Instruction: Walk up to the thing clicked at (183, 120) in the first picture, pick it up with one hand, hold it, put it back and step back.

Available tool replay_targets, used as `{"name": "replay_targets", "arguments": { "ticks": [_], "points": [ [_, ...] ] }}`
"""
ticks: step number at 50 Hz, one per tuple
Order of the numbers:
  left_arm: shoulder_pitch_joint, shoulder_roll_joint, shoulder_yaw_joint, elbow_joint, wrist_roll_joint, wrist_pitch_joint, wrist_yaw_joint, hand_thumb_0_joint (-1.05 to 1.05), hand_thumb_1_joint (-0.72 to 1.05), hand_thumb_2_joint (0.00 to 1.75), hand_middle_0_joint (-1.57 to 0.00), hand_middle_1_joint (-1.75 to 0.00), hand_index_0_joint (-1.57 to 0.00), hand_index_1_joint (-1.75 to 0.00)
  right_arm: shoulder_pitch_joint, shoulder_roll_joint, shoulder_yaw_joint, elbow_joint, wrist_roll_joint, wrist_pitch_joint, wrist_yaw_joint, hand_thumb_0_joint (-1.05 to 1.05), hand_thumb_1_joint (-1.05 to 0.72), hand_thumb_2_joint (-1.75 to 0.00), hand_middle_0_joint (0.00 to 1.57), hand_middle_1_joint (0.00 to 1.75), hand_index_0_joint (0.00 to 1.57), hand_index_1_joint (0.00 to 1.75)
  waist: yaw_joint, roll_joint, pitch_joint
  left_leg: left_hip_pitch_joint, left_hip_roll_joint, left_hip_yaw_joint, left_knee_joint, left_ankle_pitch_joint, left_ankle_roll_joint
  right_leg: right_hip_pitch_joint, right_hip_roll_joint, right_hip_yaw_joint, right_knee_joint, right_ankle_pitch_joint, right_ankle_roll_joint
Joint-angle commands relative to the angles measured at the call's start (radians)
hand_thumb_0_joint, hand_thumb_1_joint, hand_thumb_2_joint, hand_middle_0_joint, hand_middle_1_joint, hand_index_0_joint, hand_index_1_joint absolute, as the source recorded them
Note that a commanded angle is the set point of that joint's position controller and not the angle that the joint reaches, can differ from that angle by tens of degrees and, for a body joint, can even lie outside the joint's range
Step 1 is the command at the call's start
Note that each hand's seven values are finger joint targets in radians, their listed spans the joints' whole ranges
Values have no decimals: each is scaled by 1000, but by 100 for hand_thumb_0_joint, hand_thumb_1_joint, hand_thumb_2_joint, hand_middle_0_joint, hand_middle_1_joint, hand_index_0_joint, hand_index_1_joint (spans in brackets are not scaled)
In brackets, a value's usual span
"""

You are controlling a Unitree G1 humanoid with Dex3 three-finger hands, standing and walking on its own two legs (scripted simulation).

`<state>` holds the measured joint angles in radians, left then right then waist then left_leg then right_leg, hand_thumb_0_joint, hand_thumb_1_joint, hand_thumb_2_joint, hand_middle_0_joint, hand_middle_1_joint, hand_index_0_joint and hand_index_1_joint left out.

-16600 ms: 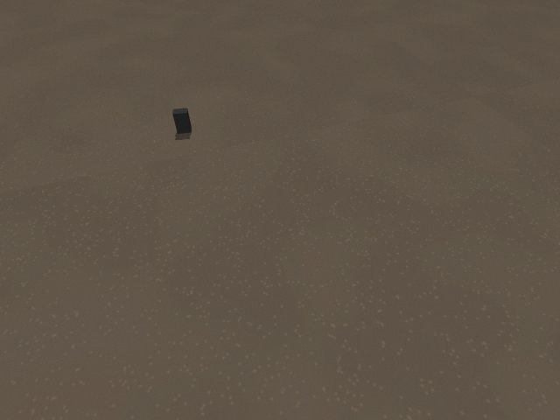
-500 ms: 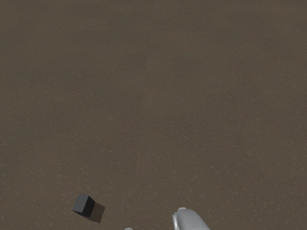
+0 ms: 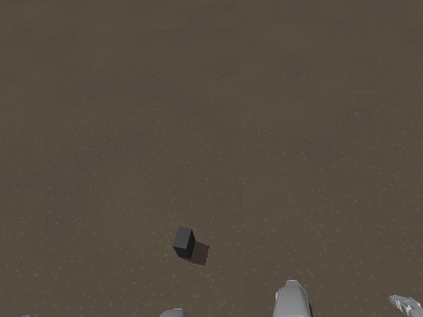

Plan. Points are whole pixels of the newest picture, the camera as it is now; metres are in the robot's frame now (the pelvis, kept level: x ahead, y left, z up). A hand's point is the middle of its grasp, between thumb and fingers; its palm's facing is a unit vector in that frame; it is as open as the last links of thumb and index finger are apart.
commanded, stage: walk up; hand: left
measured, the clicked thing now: (184, 243) +0.49 +0.18 -0.63
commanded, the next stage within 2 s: none
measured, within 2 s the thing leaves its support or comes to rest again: neither
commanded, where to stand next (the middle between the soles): +0.08 +0.02 m, yaw -6 degrees
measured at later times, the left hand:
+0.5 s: hand out of the picture +0.06 +0.34 -0.10, palm faces -0.21 -0.91 -0.35, open 7.4 cm
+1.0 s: hand out of the picture +0.13 +0.27 -0.08, palm faces -0.13 -0.90 -0.41, open 7.4 cm
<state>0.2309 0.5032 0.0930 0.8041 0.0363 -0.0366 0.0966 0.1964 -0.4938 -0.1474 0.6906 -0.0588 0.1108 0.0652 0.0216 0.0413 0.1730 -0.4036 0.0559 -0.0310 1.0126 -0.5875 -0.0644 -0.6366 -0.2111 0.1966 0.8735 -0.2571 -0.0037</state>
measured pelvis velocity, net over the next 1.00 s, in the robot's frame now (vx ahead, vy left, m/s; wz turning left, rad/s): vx -0.01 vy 0.03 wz -0.15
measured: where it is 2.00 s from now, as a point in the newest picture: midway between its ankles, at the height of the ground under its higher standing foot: outside the picture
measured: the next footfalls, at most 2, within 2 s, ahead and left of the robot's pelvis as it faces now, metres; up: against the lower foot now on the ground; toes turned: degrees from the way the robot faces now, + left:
right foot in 0.68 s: +0.04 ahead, -0.11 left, +0.00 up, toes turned -11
left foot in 1.00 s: +0.07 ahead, +0.16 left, +0.00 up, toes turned -8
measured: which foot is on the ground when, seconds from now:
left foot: down 0.00-0.70, up 0.72-0.98, down 1.00-1.00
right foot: down 0.00-0.00, up 0.02-0.66, down 0.68-1.00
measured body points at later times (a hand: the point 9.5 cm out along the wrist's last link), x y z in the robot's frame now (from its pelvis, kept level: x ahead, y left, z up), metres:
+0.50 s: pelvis -0.04 +0.08 +0.06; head -0.01 +0.10 +0.51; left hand +0.07 +0.39 -0.07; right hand -0.07 -0.26 -0.03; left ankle +0.00 +0.18 -0.67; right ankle -0.05 -0.10 -0.62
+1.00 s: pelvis -0.01 +0.03 +0.05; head +0.02 -0.01 +0.50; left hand +0.14 +0.32 -0.05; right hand +0.00 -0.29 -0.10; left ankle +0.03 +0.16 -0.67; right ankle +0.00 -0.10 -0.67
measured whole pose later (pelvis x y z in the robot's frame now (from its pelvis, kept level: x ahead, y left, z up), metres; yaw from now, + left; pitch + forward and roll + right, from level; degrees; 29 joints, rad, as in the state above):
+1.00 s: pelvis -0.01 +0.03 +0.05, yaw -9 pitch -1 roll +1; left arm 0.13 0.35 0.04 0.96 0.01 -0.03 0.00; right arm 0.24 -0.39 -0.02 0.99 0.00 0.00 0.01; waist 0.01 0.05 0.07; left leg -0.34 0.01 0.00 0.70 -0.38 0.02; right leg -0.37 -0.06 -0.04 0.74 -0.35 0.00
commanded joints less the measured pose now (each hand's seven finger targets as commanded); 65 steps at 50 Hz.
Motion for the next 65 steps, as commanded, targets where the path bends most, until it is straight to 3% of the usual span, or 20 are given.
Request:
{"name": "replay_targets", "arguments": {
  "ticks": [1,2,3,5,9,16,26,32,33,34,35,36,37,40,49,51,52,53,58,65],
  "points": [
    [-93,170,56,-71,-5,-7,65,0,90,90,-20,-30,-20,-30,89,-384,-78,-49,7,-23,-19,0,-90,-90,20,30,20,30,-138,402,-76,-157,329,-630,-710,-20,358,-148,269,-169,475,-400,-40],
    [-94,207,64,-43,-10,-10,58,0,90,90,-20,-30,-20,-30,-49,-336,-61,-79,7,-25,-26,0,-90,-90,20,30,20,30,-93,310,3,-354,369,-629,-742,-175,400,-30,237,-149,540,-322,-47],
    [-48,213,65,-2,-43,-11,45,0,90,90,-20,-30,-20,-30,-130,-237,-42,-111,-7,-25,-31,0,-90,-90,20,30,20,30,-66,161,50,-374,257,-422,-668,-125,322,-12,218,-131,518,-234,-39],
    [91,172,64,62,-54,1,15,0,90,90,-20,-30,-20,-30,-126,-167,-14,-69,-2,-45,-50,0,-90,-90,20,30,20,30,3,96,-13,-171,139,-268,-563,-31,203,-45,264,-105,488,-179,-38],
    [53,112,37,55,-25,-7,-40,0,90,90,-20,-30,-20,-30,47,-204,-13,26,19,-107,-64,0,-90,-90,20,30,20,30,-57,141,-170,264,217,-403,-530,-83,245,-89,212,-86,229,-207,-20],
    [14,170,56,33,15,14,-92,0,90,90,-20,-30,-20,-30,206,-238,-16,100,34,-174,-95,0,-90,-90,20,30,20,30,-92,14,-134,391,355,-542,-678,-90,249,-115,221,-13,179,-302,-23],
    [62,104,23,84,-28,-9,-118,0,90,90,-20,-30,-20,-30,87,-192,9,107,28,-183,-66,0,-90,-90,20,30,20,30,-53,222,-62,144,210,-93,-719,48,239,126,174,-196,-5,-109,-9],
    [104,88,27,135,-19,-20,-95,0,90,90,-20,-30,-20,-30,19,-139,47,108,41,-136,-49,0,-90,-90,20,30,20,30,6,98,-133,-49,144,61,-492,93,190,475,226,-292,-272,26,-8],
    [124,96,32,144,-14,-25,-86,0,90,90,-20,-30,-20,-30,43,-88,66,117,45,-129,-52,0,-90,-90,20,30,20,30,27,-4,-152,-97,115,97,-364,73,164,535,214,-236,-318,-12,-20],
    [103,149,44,128,-4,-33,-78,0,90,90,-20,-30,-20,-30,74,-29,88,115,53,-125,-56,0,-90,-90,20,30,20,30,24,-178,-131,-188,46,132,-196,56,118,543,95,28,-456,-151,-66],
    [53,192,38,93,-1,-45,-69,0,90,90,-20,-30,-20,-30,97,-4,104,124,59,-117,-61,0,-90,-90,20,30,20,30,0,-200,-108,-212,-35,7,-101,23,78,455,-99,355,-585,-221,-132],
    [-7,226,37,83,-6,-41,-66,0,90,90,-20,-30,-20,-30,72,-81,81,136,63,-113,-73,0,-90,-90,20,30,20,30,3,-116,-85,-160,-7,-53,-76,14,78,368,-151,370,-594,-257,-218],
    [-47,233,38,89,-11,-34,-68,0,90,90,-20,-30,-20,-30,77,-125,67,155,58,-117,-79,0,-90,-90,20,30,20,30,-7,-149,-73,-142,23,-53,-76,4,84,334,-147,345,-560,-227,-244],
    [-118,164,21,76,-19,-31,-74,0,90,90,-20,-30,-20,-30,152,-122,66,231,72,-119,-78,0,-90,-90,20,30,20,30,-43,-223,-133,-48,-14,-75,-100,82,89,326,-53,123,-516,-155,-171],
    [-171,128,15,92,-29,-4,-76,0,90,90,-20,-30,-20,-30,106,-91,66,265,48,-140,-69,0,-90,-90,20,30,20,30,-43,-215,-191,146,-60,64,-468,316,83,304,-17,-53,-302,193,-137],
    [-155,77,-5,98,-38,-4,-75,0,90,90,-20,-30,-20,-30,73,-111,58,265,36,-155,-75,0,-90,-90,20,30,20,30,-30,-113,-240,216,21,-59,-515,526,112,290,32,-113,-196,251,-80],
    [-146,42,-15,100,-47,-2,-74,0,90,90,-20,-30,-20,-30,22,-157,54,251,34,-160,-76,0,-90,-90,20,30,20,30,-3,11,-252,204,140,-252,-565,571,163,257,114,-171,-128,152,-31],
    [-164,59,-12,133,-50,4,-72,0,90,90,-20,-30,-20,-30,-24,-167,57,256,50,-159,-73,0,-90,-90,20,30,20,30,2,23,-225,134,174,-288,-547,565,230,323,168,-194,-146,1,-21],
    [-172,108,-15,171,-44,-14,-69,0,90,90,-20,-30,-20,-30,-37,-95,83,283,61,-147,-75,0,-90,-90,20,30,20,30,-15,14,-280,127,33,-64,-452,667,115,478,55,-113,-272,340,-61],
    [-217,81,-40,224,-41,-4,-73,0,90,90,-20,-30,-20,-30,-135,-95,88,307,62,-138,-71,0,-90,-90,20,30,20,30,-10,28,-269,159,75,-104,-534,636,135,487,99,-181,-332,197,-28]
  ]
}}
